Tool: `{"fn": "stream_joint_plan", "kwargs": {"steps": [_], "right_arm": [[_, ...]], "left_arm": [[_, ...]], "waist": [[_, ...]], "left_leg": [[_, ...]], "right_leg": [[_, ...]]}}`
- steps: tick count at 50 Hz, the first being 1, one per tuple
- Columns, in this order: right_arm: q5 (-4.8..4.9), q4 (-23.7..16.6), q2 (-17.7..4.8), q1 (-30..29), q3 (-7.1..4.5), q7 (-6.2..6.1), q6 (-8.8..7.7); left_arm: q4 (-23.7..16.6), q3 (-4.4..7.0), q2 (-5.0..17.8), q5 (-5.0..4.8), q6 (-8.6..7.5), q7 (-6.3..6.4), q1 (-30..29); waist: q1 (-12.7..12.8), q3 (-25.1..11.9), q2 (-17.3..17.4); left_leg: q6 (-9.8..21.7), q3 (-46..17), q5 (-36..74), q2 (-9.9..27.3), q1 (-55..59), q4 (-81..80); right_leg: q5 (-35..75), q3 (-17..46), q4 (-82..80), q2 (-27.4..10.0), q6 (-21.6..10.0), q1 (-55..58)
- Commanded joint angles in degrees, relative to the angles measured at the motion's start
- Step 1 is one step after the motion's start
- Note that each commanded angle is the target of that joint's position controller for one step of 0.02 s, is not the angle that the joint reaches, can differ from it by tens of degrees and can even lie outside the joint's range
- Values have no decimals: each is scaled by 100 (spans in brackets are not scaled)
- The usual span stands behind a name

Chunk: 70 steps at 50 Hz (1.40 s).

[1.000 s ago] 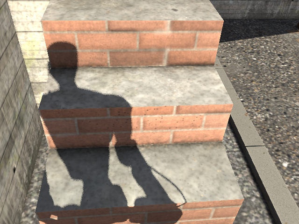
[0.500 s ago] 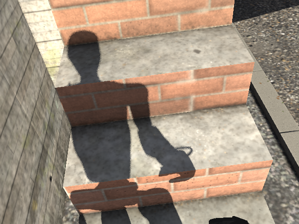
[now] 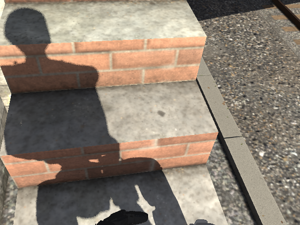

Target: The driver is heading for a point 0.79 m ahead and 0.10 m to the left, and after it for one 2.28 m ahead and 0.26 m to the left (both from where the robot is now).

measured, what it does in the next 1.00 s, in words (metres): climbs: right foot 0.19 m higher, then left foot 0.19 m higher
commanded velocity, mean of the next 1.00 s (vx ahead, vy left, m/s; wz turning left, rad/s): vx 0.50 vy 0.00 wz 0.00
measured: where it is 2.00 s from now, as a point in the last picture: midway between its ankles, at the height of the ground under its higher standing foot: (101, 26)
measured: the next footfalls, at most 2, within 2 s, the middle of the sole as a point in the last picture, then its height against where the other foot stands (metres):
right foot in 0.02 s outside the picture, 0.19 m higher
left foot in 0.60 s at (77, 220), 0.19 m higher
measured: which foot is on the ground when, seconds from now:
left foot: down 0.00-0.06, up 0.08-0.58, down 0.60-1.00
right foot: up 0.00-0.00, down 0.02-0.62, up 0.64-1.00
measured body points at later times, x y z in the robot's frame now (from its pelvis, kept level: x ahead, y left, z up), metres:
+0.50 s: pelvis +0.21 +0.04 +0.18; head +0.19 +0.01 +0.63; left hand +0.17 +0.21 +0.03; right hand +0.44 -0.08 +0.10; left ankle +0.33 +0.18 -0.21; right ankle +0.16 -0.12 -0.56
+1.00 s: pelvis +0.43 +0.12 +0.36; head +0.38 +0.18 +0.81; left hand +0.66 +0.25 +0.29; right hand +0.34 -0.02 +0.22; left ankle +0.38 +0.19 -0.38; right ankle +0.52 -0.04 +0.03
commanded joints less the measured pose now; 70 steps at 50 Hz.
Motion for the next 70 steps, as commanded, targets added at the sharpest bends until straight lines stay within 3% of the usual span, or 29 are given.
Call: {"fn": "stream_joint_plan", "kwargs": {"steps": [1, 2, 3, 4, 7, 9, 19, 22, 24, 26, 29, 30, 31, 32, 33, 34, 36, 38, 45, 54, 56, 58, 59, 61, 62, 64, 65, 66, 70], "right_arm": [[-132, 318, -1597, 590, -306, 45, -70], [-49, 249, -1603, 517, -426, 52, -25], [39, 77, -1260, 148, -396, 136, -24], [-15, -181, -1254, -653, -473, 303, 13], [75, -1639, -471, -2321, -343, 810, -95], [82, -1687, -341, -1704, -215, 770, -27], [314, -2134, -334, -2707, 192, 283, 5], [475, -2688, -323, -3709, 292, 201, 42], [359, -2864, -209, -4021, 439, 173, 67], [156, -2720, -72, -3615, 517, 256, 131], [79, -2366, -1036, -2387, -42, 343, 117], [8, -2299, -1141, -1966, -105, 446, 115], [-163, -1965, -1533, -1215, -233, 491, 116], [-63, -1373, -2042, -48, -429, 421, 232], [-81, -748, -2271, 778, -516, 221, 279], [-161, -455, -1415, 314, -242, 158, 203], [-245, -337, -322, -763, 21, 248, 88], [-267, -187, 206, -1033, 109, 304, -74], [-498, -137, -246, -129, 161, 256, -129], [-164, 262, -431, 1114, 129, -78, -106], [-73, 528, -375, 1212, 114, -178, -77], [4, 339, -635, 298, 117, -140, -56], [-107, 419, -814, 520, 84, -127, -90], [-191, 393, -1669, 46, -149, -138, -40], [-359, 387, -1385, 94, -143, -115, -48], [-130, -6, -334, -622, -32, 318, -278], [-1, -565, -303, -1563, -155, 612, -394], [74, -1039, -220, -2016, -135, 724, -439], [15, -1494, 253, -1763, 218, 661, -384]], "left_arm": [[-390, 660, 1059, 149, -217, 12, 780], [17, 810, 1396, 250, -164, 66, 2133], [417, 1124, 2191, 352, 18, 208, 3106], [773, 1173, 2452, 344, 150, 378, 3400], [1383, 562, 417, 499, 84, 261, 1593], [1600, 453, -54, 425, -48, 95, 1212], [1544, 471, 713, 637, -203, 167, 2431], [1401, 608, 1052, 406, -146, 166, 2537], [1327, 729, 1219, 259, -43, 289, 2588], [1246, 810, 1283, 179, 193, 423, 2062], [1766, 982, 1941, 85, 59, 284, 2666], [1803, 1028, 2146, 99, 115, 333, 2700], [1694, 1015, 1821, 94, 171, 441, 2877], [1458, 978, 1253, 72, 161, 278, 2759], [1083, 1070, 1134, 33, 66, 104, 1662], [560, 1011, 592, 19, -98, -88, 837], [-51, 840, 418, 108, -274, -387, 245], [-57, 747, 453, 208, -348, -442, 586], [38, 457, 256, -28, -264, -135, 475], [-892, 139, -121, -143, -143, -11, -2186], [-865, 163, -64, -70, -93, -91, -1967], [-815, 320, 236, 128, -206, -172, -1552], [-509, 465, 434, 208, -168, -99, -1043], [27, 748, 1083, 124, -9, -86, 338], [374, 897, 1371, 271, 26, -120, 1224], [1312, 1046, 1684, 449, 448, 12, 2649], [1560, 660, 502, 610, 387, -20, 2030], [1566, 538, 144, 537, 257, -92, 1402], [2135, 492, -32, 505, -37, -117, 1382]], "waist": [[1411, -1305, 2138], [1675, -1903, 1092], [1915, -2321, -768], [1865, -2365, -1536], [186, 391, -506], [-263, 474, -105], [310, 861, -334], [655, 877, -663], [730, 655, -838], [324, 83, -800], [-295, -946, -2182], [-451, -1180, -2422], [-289, -1513, -1006], [-340, -2227, 899], [-506, -1916, 1463], [-72, -870, 1417], [713, 537, 716], [1018, 436, 65], [905, 565, 30], [-141, 762, 1004], [99, 460, 898], [849, -602, 925], [993, -1243, 1436], [1768, -1023, 2694], [1878, -1238, 1967], [1378, -1758, -1303], [925, -628, -757], [481, 267, -486], [-386, 724, 202]], "left_leg": [[1174, -104, 9656, 764, -121, 878], [870, -291, 8703, 469, -1356, 2486], [718, -610, 4688, -499, -2670, 4197], [622, -998, 1294, -1216, -3466, 7025], [1083, -1411, 723, -841, -4879, 10655], [1305, -1629, 468, -822, -5066, 10818], [396, -1287, 582, -848, -8702, 12715], [89, -704, 167, -434, -8915, 11615], [107, -9, -175, 33, -7656, 10086], [396, 158, -150, 122, -5363, 8315], [756, 759, -882, -865, -3007, 6019], [825, 251, -1315, -815, -2785, 5051], [1152, -1859, -530, -122, -1900, 4384], [1650, -5188, -3586, 898, -423, 1034], [1345, -7449, -5687, 1436, -283, -938], [613, -6926, -4694, 1356, -1184, -746], [438, -4298, -2872, 943, -2386, 561], [541, -3145, -1940, 642, -2578, 943], [382, -1295, 18, 754, -1586, 617], [582, -1176, 783, 872, -758, -771], [633, -979, 2324, 932, 86, -804], [557, 258, 8395, 599, -719, -284], [811, 236, 11745, 725, -363, 327], [1220, -212, 12314, 965, 935, 1441], [1159, -406, 11213, 740, 112, 2622], [807, -1220, 1397, -1321, -2884, 7488], [908, -2215, 953, -1431, -4007, 10384], [1134, -2364, 941, -1252, -4805, 11101], [1524, -2167, 861, -1081, -6424, 11836]], "right_leg": [[-697, -62, -1501, 695, -583, 4251], [-1081, 2248, -2648, -69, -1200, 5685], [-3173, 5250, -5515, -967, -1681, 6739], [-4816, 7347, -7522, -1709, -1767, 6539], [-2883, 4373, -6578, -1328, -636, 3284], [-1604, 2390, -5984, -847, -272, 3042], [-715, 1690, -6947, -1486, -553, 4833], [-926, 1491, -7459, -1602, -610, 4994], [-418, 1217, -8338, -1638, -647, 4536], [1478, 374, -8653, -1413, -485, 4401], [8528, 72, -6966, -1151, -638, 6415], [8623, 168, -6037, -1219, -500, 7024], [7388, 375, -4631, -1016, -410, 6237], [2777, 793, -2856, -113, -373, 4445], [1062, 1644, 188, 954, -259, 3018], [1272, 2772, 2213, 1039, -399, 2089], [1580, 2414, 2676, 644, -737, 1324], [1623, 2449, 3661, 710, -928, 1162], [2120, 1767, 5830, 1062, -484, -1637], [1701, -131, 3001, 445, 43, -2543], [1453, -304, 2454, 257, -82, -1954], [928, -966, 179, 761, -528, 1848], [477, -1042, 309, 1107, -502, 2911], [-388, -271, -2124, 966, -344, 3649], [518, 1225, -2418, 482, -777, 4906], [-493, 5950, -6876, -1160, -1579, 6428], [-1440, 5946, -7104, -1152, -1354, 4917], [-1520, 4998, -6665, -1187, -1127, 3884], [835, 1816, -6001, -675, -207, 3696]]}}
Keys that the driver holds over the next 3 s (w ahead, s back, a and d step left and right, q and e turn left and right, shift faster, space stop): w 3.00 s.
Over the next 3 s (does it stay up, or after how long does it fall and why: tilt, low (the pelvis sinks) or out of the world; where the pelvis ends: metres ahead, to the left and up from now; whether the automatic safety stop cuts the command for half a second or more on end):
stays up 1.23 0.06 0.94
